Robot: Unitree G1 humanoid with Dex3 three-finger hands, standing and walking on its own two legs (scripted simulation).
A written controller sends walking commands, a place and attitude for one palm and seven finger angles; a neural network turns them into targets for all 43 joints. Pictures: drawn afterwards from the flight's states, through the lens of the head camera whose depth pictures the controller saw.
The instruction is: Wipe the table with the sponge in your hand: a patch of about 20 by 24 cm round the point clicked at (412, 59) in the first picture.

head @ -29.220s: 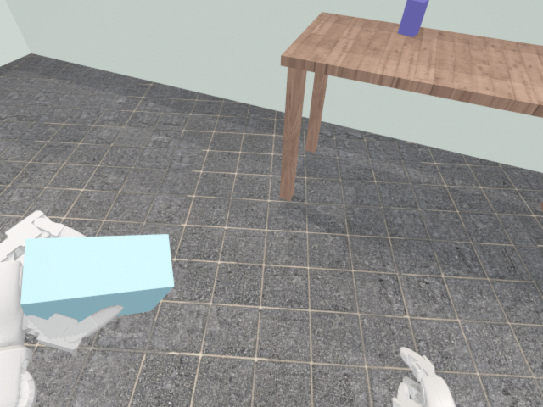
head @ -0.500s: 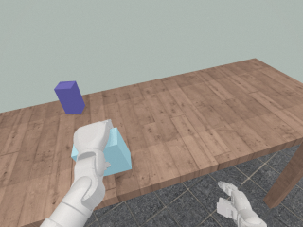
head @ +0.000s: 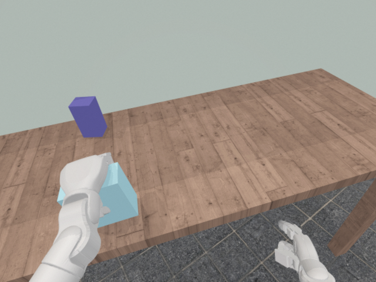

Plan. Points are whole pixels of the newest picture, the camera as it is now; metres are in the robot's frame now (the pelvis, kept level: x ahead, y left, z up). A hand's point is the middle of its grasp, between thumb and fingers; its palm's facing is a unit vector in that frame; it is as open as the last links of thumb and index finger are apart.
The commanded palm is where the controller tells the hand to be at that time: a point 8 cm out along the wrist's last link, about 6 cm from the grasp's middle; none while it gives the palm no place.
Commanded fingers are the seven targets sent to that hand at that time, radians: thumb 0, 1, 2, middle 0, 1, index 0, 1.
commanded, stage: wipe forward along the middle lane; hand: left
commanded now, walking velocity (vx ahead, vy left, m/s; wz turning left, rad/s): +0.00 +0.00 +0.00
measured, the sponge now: (106, 202) +0.27 +0.24 +0.04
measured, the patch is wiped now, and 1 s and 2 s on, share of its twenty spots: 1.00 1.00 1.00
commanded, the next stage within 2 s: slide back across to the first lane in 1.64 s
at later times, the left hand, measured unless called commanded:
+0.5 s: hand (96, 178) +0.30 +0.26 +0.09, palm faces -0.01 -0.05 -1.00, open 9.9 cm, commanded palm +0.29 +0.25 +0.12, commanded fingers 0.00 0.10 1.30 -1.20 -1.60 -1.20 -1.60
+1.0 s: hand (97, 163) +0.35 +0.28 +0.08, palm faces -0.04 -0.03 -1.00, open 9.9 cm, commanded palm +0.34 +0.27 +0.11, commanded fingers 0.00 0.10 1.30 -1.20 -1.60 -1.20 -1.60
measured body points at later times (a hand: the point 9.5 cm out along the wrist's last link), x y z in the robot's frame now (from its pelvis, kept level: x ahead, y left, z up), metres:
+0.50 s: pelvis -0.01 +0.00 +0.00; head -0.03 -0.04 +0.45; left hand +0.30 +0.26 +0.14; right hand +0.21 -0.21 -0.10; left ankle +0.02 +0.16 -0.73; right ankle -0.02 -0.10 -0.73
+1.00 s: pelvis -0.01 +0.01 +0.00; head -0.02 -0.02 +0.45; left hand +0.35 +0.28 +0.14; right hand +0.15 -0.24 -0.12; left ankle +0.02 +0.17 -0.73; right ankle -0.02 -0.10 -0.73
